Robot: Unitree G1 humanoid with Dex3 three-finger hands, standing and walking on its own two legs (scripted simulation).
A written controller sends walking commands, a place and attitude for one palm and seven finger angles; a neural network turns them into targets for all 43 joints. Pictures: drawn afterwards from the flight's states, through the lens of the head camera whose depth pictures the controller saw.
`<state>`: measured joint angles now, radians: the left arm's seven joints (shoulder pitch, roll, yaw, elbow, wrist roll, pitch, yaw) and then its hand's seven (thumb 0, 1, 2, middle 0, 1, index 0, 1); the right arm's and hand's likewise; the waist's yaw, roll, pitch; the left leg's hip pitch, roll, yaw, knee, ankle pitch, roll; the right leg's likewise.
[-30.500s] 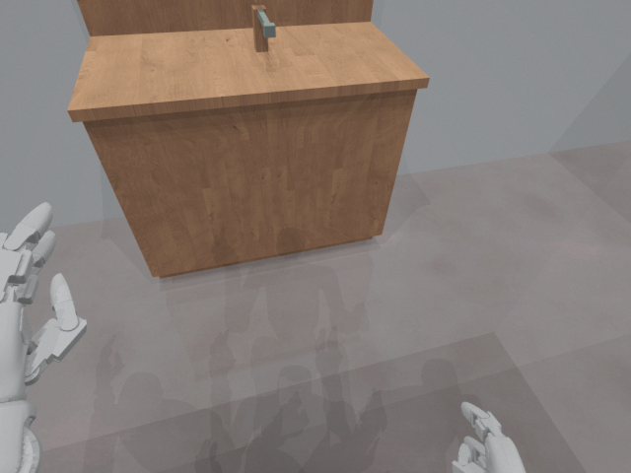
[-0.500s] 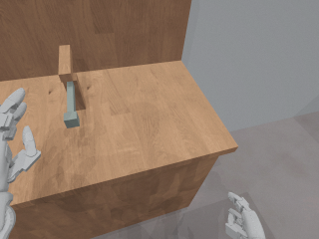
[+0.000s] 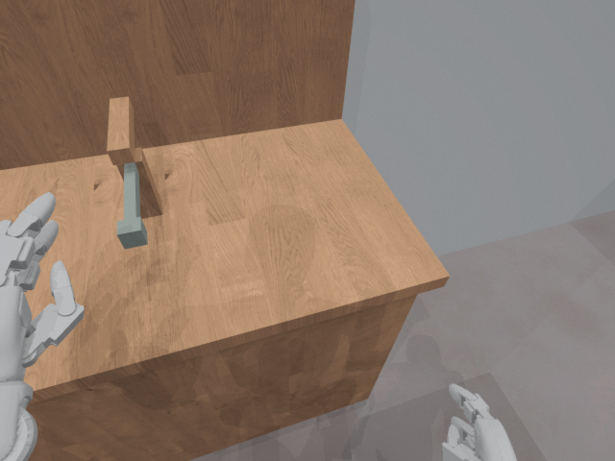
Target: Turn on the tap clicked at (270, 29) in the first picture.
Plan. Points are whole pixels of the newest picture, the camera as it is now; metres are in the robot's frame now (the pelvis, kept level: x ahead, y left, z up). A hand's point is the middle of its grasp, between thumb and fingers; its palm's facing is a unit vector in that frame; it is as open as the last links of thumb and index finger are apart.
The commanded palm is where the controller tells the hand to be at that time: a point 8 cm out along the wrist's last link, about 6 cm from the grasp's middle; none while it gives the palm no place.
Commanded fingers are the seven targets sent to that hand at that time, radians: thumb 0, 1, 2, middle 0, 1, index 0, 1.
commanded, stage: come to a stop and stand still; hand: left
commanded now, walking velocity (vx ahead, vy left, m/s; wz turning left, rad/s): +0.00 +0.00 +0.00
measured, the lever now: (132, 232) +0.35 +0.26 +0.11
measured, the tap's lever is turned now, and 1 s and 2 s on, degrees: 0 0 0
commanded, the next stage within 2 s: look again from close up in 1.00 s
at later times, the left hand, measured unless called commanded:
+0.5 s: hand (85, 314) +0.22 +0.24 +0.14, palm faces +0.36 -0.84 -0.40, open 7.4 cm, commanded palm +0.16 +0.27 +0.17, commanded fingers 0.00 0.90 0.90 -0.20 -0.30 -0.20 -0.30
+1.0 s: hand (80, 289) +0.24 +0.25 +0.16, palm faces +0.38 -0.85 -0.35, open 7.4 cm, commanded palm +0.18 +0.28 +0.17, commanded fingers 0.00 0.90 0.90 -0.20 -0.30 -0.20 -0.30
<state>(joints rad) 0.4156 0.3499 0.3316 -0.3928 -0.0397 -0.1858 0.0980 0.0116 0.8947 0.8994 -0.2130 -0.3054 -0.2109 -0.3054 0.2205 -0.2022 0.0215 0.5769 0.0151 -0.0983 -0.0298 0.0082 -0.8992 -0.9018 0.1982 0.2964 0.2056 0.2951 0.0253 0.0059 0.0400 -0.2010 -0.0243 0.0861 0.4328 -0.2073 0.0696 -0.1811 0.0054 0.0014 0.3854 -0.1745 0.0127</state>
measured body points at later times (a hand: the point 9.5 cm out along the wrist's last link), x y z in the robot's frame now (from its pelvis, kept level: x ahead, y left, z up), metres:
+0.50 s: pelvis +0.01 -0.01 +0.00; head +0.02 +0.01 +0.45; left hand +0.19 +0.29 +0.17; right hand +0.17 -0.23 -0.08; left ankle +0.02 +0.07 -0.74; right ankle +0.02 -0.13 -0.74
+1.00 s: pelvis +0.02 +0.00 +0.00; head +0.05 +0.03 +0.45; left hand +0.21 +0.30 +0.17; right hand +0.20 -0.22 -0.07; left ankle +0.02 +0.07 -0.74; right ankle +0.02 -0.13 -0.74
